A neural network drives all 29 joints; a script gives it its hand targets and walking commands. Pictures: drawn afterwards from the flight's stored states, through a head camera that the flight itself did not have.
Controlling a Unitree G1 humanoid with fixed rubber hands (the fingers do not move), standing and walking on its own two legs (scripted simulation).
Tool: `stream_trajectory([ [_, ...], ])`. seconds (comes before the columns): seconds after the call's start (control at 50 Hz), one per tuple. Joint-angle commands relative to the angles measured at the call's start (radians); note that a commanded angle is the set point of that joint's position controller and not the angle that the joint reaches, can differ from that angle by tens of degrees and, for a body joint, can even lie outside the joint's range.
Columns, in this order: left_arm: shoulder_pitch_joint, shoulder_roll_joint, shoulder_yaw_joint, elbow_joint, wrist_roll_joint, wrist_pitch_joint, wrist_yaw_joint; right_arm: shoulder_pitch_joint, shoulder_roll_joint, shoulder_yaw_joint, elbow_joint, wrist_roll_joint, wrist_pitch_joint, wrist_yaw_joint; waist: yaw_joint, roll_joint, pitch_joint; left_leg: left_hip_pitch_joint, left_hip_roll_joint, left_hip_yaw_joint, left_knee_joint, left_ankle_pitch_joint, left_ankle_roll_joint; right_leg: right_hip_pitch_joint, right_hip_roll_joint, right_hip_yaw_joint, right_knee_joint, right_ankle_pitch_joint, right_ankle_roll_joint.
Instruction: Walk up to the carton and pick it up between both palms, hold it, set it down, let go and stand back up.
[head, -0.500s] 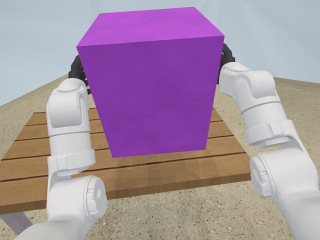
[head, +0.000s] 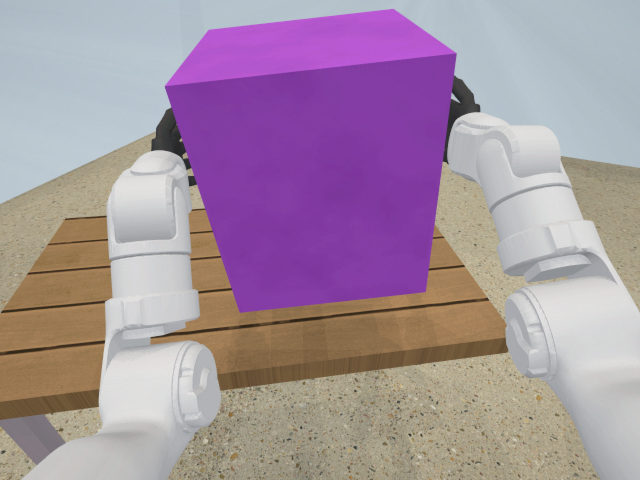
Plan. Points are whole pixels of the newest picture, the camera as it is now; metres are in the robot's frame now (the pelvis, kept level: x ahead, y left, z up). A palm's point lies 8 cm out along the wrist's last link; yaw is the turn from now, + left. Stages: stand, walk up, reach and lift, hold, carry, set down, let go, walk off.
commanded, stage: hold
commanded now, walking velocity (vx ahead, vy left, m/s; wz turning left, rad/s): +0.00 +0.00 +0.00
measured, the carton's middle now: (316, 160) +0.41 -0.01 +0.27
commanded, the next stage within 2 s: set down in 0.72 s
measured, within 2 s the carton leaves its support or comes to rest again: neither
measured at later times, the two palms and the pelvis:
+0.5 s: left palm (162, 167) +0.36 +0.17 +0.29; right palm (451, 143) +0.37 -0.16 +0.31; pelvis +0.00 +0.00 +0.00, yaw +0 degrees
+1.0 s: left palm (170, 164) +0.38 +0.16 +0.29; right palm (447, 151) +0.39 -0.16 +0.29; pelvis +0.00 +0.00 +0.00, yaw +0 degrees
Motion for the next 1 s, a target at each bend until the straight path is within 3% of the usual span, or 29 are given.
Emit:
stream_trajectory([
  [0.0, -0.864, -0.457, -0.336, -0.197, -0.25, -0.132, -0.176, -0.725, 0.47, 0.134, -0.297, 0.118, -0.075, 0.129, 0.003, 0.034, -0.417, 0.127, -0.023, 0.032, -0.022, 0.105, -0.024, 0.098, 0.007, -0.006, -0.026, 0.119, 0.043],
  [0.04, -0.824, -0.438, -0.326, -0.209, -0.238, -0.129, -0.19, -0.697, 0.472, 0.143, -0.309, 0.128, -0.074, 0.117, 0.008, 0.031, -0.435, 0.167, -0.032, 0.037, -0.003, 0.192, -0.023, 0.118, 0.0, 0.008, -0.03, 0.212, 0.044],
  [0.06, -0.826, -0.442, -0.334, -0.251, -0.235, -0.126, -0.192, -0.69, 0.476, 0.147, -0.325, 0.132, -0.072, 0.114, 0.007, 0.048, -0.444, 0.188, -0.034, 0.032, -0.002, 0.217, -0.023, 0.103, 0.002, 0.008, -0.029, 0.225, 0.039],
  [0.08, -0.82, -0.434, -0.327, -0.246, -0.23, -0.119, -0.198, -0.677, 0.482, 0.159, -0.316, 0.142, -0.067, 0.112, 0.01, 0.025, -0.42, 0.192, -0.036, 0.036, -0.008, 0.231, -0.019, 0.114, 0.002, 0.002, -0.029, 0.239, 0.041],
  [0.14, -0.799, -0.433, -0.336, -0.284, -0.23, -0.113, -0.21, -0.65, 0.476, 0.177, -0.365, 0.142, -0.07, 0.102, 0.012, 0.024, -0.415, 0.21, -0.033, 0.031, -0.004, 0.268, -0.022, 0.118, 0.002, 0.001, -0.031, 0.272, 0.038],
  [0.18, -0.833, -0.446, -0.373, -0.32, -0.251, -0.111, -0.205, -0.689, 0.479, 0.176, -0.419, 0.149, -0.075, 0.094, -0.004, 0.043, -0.462, 0.229, -0.031, 0.029, 0.006, 0.267, -0.028, 0.102, 0.003, 0.002, -0.031, 0.254, 0.032],
  [0.24, -0.833, -0.439, -0.384, -0.33, -0.263, -0.102, -0.197, -0.684, 0.461, 0.165, -0.412, 0.146, -0.07, 0.091, -0.018, 0.054, -0.416, 0.253, -0.027, 0.02, 0.008, 0.261, -0.04, 0.077, 0.009, -0.003, -0.037, 0.217, 0.029],
  [0.32, -0.801, -0.423, -0.343, -0.233, -0.241, -0.101, -0.203, -0.676, 0.45, 0.171, -0.355, 0.148, -0.066, 0.093, 0.017, 0.037, -0.344, 0.168, -0.019, 0.023, -0.021, 0.16, -0.026, 0.095, 0.003, -0.004, -0.037, 0.157, 0.032],
  [0.4, -0.849, -0.452, -0.365, -0.285, -0.268, -0.115, -0.198, -0.727, 0.48, 0.182, -0.43, 0.159, -0.073, 0.085, 0.002, 0.026, -0.446, 0.193, -0.031, 0.031, 0.007, 0.24, -0.026, 0.114, 0.004, -0.004, -0.035, 0.234, 0.038],
  [0.48, -0.837, -0.429, -0.325, -0.21, -0.236, -0.096, -0.205, -0.704, 0.446, 0.139, -0.322, 0.141, -0.053, 0.085, -0.001, 0.048, -0.35, 0.168, -0.021, 0.024, -0.008, 0.13, -0.028, 0.071, 0.005, -0.005, -0.038, 0.132, 0.028],
  [0.5, -0.851, -0.431, -0.326, -0.194, -0.24, -0.097, -0.208, -0.713, 0.442, 0.125, -0.294, 0.127, -0.051, 0.088, -0.005, 0.079, -0.368, 0.155, -0.022, 0.025, -0.011, 0.103, -0.028, 0.075, 0.002, -0.008, -0.038, 0.111, 0.025],
  [0.6, -0.846, -0.448, -0.359, -0.308, -0.26, -0.113, -0.207, -0.69, 0.462, 0.158, -0.407, 0.148, -0.055, 0.091, -0.02, 0.033, -0.499, 0.262, -0.027, 0.014, 0.012, 0.3, -0.038, 0.113, 0.013, -0.002, -0.044, 0.276, 0.031],
  [0.66, -0.827, -0.427, -0.34, -0.257, -0.228, -0.09, -0.216, -0.664, 0.422, 0.142, -0.326, 0.133, -0.047, 0.091, -0.008, 0.08, -0.363, 0.192, -0.014, 0.003, -0.019, 0.164, -0.049, 0.088, 0.014, -0.015, -0.036, 0.145, 0.012],
  [0.7, -0.813, -0.425, -0.335, -0.208, -0.23, -0.08, -0.215, -0.674, 0.411, 0.128, -0.278, 0.13, -0.047, 0.1, -0.007, 0.071, -0.309, 0.132, -0.003, 0.003, -0.04, 0.069, -0.046, 0.076, 0.008, -0.015, -0.042, 0.085, 0.01],
  [0.72, -0.842, -0.445, -0.344, -0.278, -0.223, -0.109, -0.208, -0.662, 0.435, 0.12, -0.318, 0.09, -0.089, 0.112, -0.018, 0.091, -0.272, 0.103, -0.018, 0.02, -0.055, 0.053, -0.05, 0.057, 0.015, -0.035, -0.03, 0.055, 0.023],
  [0.76, -0.849, -0.452, -0.33, -0.265, -0.212, -0.147, -0.198, -0.679, 0.433, 0.09, -0.323, 0.058, -0.137, 0.133, -0.012, 0.103, -0.279, 0.114, -0.019, 0.022, -0.053, 0.022, -0.053, 0.034, 0.019, -0.035, -0.019, 0.029, 0.023],
  [0.86, -0.788, -0.422, -0.309, -0.242, -0.184, -0.214, -0.19, -0.612, 0.449, 0.087, -0.318, -0.025, -0.211, 0.148, -0.003, 0.046, -0.325, 0.208, -0.028, 0.038, -0.041, 0.108, -0.044, 0.06, 0.019, -0.053, -0.04, 0.082, 0.032],
  [0.92, -0.737, -0.383, -0.272, -0.196, -0.148, -0.225, -0.2, -0.547, 0.431, 0.056, -0.272, -0.059, -0.24, 0.144, -0.012, 0.022, -0.267, 0.204, -0.035, 0.056, -0.046, 0.059, -0.031, 0.066, 0.011, -0.057, -0.047, 0.051, 0.04],
  [0.98, -0.671, -0.384, -0.281, -0.182, -0.14, -0.256, -0.202, -0.527, 0.417, 0.048, -0.343, -0.107, -0.302, 0.146, -0.007, 0.024, -0.27, 0.208, -0.044, 0.069, -0.058, 0.089, -0.026, 0.1, 0.008, -0.074, -0.063, 0.083, 0.043],
])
